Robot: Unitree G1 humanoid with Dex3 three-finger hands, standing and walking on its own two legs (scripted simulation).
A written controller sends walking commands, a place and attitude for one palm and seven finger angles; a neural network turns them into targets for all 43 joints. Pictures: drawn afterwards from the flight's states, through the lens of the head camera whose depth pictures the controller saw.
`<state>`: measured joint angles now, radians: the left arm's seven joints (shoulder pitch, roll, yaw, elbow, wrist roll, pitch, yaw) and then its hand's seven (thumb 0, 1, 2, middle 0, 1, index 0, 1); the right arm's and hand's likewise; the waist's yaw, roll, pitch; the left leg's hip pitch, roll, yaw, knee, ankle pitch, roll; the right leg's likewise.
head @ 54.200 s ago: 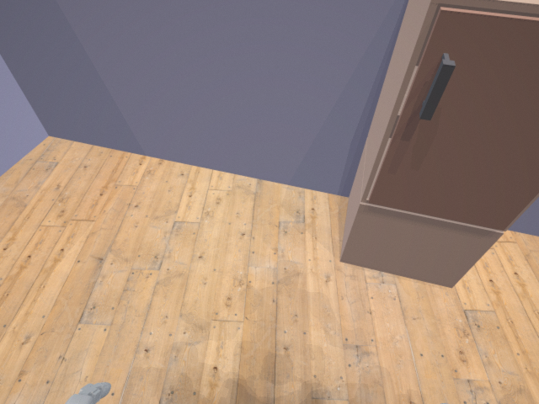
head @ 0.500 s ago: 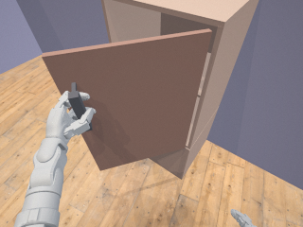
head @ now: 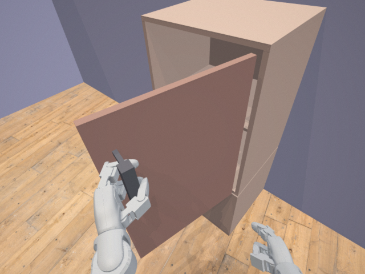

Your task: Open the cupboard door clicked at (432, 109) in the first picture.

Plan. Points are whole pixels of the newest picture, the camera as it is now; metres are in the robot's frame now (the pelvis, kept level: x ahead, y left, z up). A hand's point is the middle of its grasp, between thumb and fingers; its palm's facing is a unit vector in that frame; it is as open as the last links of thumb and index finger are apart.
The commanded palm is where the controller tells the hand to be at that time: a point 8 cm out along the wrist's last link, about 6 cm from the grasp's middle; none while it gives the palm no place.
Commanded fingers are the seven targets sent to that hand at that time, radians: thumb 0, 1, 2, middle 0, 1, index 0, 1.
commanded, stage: open thumb and fingers to let go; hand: left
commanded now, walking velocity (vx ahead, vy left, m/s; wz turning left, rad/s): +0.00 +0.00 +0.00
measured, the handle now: (127, 180) +0.28 +0.13 +0.11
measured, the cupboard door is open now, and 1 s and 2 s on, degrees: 77 73 76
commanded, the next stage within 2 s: slide the hand sideways off the handle in 0.88 s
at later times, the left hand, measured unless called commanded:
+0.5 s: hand (141, 195) +0.24 +0.10 +0.12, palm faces +0.38 -0.93 +0.01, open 11.1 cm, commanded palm +0.19 +0.14 +0.12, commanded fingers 0.00 -0.50 0.30 -0.29 -1.15 -0.29 -1.15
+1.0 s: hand (135, 194) +0.24 +0.11 +0.12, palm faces +0.29 -0.96 +0.01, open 15.5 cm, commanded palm +0.19 +0.14 +0.12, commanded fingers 0.00 -0.50 0.30 -0.15 -0.30 -0.15 -0.30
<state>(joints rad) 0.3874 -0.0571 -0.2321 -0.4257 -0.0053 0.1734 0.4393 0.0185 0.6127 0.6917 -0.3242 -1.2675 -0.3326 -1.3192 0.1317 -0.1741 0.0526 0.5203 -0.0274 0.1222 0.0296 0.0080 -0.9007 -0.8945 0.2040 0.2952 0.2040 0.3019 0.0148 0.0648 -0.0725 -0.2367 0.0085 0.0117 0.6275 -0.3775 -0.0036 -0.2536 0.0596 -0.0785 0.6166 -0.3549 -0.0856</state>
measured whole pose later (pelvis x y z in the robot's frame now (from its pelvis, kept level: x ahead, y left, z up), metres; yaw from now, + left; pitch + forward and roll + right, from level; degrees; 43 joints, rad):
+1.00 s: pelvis -0.03 +0.04 +0.00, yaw +0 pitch -3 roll -1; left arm 0.14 -0.05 -0.31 -0.21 0.04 0.13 0.51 -0.01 -0.50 0.30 -0.25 -0.52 -0.26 -0.51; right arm 0.12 -0.16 0.05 0.58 -0.02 0.09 0.03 0.01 -0.90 -0.89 0.20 0.29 0.20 0.30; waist 0.03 0.05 -0.01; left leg -0.26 -0.04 0.00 0.64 -0.34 0.05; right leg -0.26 0.02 -0.07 0.62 -0.31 -0.04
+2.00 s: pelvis -0.01 +0.02 -0.01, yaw +0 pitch +1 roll -1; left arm 0.67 0.20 0.05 -0.51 -0.22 -0.07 -0.14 -0.01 -0.50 0.30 -0.15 -0.30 -0.15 -0.30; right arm 0.27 -0.24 0.04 0.47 0.03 -0.11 -0.03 0.01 -0.90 -0.89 0.20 0.30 0.20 0.30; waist 0.04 0.06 -0.08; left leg -0.36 -0.01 -0.02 0.75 -0.41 0.01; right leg -0.36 0.05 -0.09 0.70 -0.37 -0.07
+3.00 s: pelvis -0.01 +0.05 +0.01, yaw +0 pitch -2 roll -2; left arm 0.64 0.30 0.16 -0.57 -0.07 -0.02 0.07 -0.01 -0.22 0.42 -0.16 -0.30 -0.16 -0.30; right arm 0.24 -0.22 0.05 0.54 0.02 -0.17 -0.07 0.01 -0.90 -0.89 0.20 0.30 0.20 0.30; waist 0.07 0.06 -0.02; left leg -0.21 -0.04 0.01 0.60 -0.34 0.06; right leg -0.21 0.02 -0.06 0.54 -0.29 -0.02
